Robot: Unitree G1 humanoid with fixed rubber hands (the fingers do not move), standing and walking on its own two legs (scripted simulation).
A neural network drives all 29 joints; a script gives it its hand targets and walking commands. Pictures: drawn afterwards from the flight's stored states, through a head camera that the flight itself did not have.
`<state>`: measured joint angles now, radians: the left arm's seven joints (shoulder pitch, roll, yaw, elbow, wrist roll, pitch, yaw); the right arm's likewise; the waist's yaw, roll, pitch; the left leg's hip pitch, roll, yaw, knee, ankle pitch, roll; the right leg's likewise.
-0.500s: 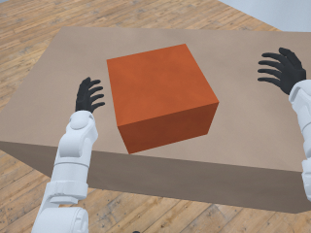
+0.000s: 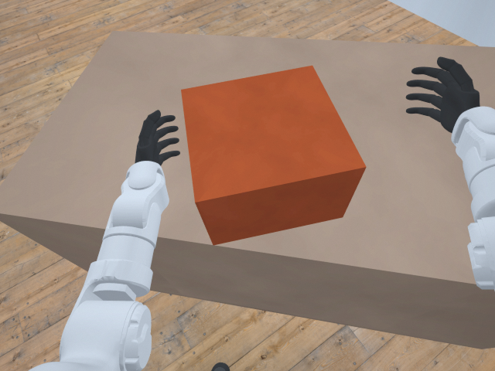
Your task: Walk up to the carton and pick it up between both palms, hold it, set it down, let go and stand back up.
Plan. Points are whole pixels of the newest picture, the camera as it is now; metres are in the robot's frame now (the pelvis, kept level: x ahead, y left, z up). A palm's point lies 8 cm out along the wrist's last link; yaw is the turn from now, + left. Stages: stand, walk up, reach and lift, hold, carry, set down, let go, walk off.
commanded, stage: reach and lift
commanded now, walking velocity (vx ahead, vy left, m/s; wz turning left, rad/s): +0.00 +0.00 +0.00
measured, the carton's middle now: (263, 154) +0.51 +0.09 -0.03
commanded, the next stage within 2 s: none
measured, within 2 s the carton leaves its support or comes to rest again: neither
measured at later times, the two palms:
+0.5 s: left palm (160, 189) +0.35 +0.24 +0.03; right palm (420, 134) +0.51 -0.18 +0.07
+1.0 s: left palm (166, 190) +0.35 +0.23 +0.03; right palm (381, 138) +0.51 -0.12 +0.05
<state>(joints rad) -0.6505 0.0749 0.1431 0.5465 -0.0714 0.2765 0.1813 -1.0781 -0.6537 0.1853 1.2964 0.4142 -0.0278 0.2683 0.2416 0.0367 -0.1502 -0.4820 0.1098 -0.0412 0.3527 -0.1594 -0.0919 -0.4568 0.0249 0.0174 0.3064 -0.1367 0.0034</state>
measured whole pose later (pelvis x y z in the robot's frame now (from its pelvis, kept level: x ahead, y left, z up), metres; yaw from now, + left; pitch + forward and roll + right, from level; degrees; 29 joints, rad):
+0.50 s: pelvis -0.01 -0.01 -0.01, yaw +0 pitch +25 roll -2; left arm -0.72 0.07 0.08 0.90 -0.17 -0.08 0.18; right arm -1.14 -0.58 0.23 1.53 0.42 -0.24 0.22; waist 0.29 0.01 -0.24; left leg -0.74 0.13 -0.02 0.46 -0.16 -0.09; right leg -0.71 0.04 0.00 0.42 -0.15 -0.01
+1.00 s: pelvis -0.02 -0.01 -0.02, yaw +2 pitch +27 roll -2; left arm -0.74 -0.02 0.15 0.91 -0.08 -0.12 0.19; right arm -1.17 -0.47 0.15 1.57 0.31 -0.28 0.17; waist 0.29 0.02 -0.25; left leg -0.79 0.13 0.00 0.48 -0.15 -0.08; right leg -0.74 0.03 -0.02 0.43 -0.16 -0.01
